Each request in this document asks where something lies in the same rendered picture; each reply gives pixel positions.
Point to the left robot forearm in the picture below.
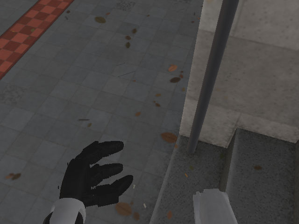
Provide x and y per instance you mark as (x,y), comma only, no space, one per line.
(66,211)

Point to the robot right thigh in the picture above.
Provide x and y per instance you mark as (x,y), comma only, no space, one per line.
(212,207)

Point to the left robot hand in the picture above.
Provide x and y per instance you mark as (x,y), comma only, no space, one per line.
(79,177)

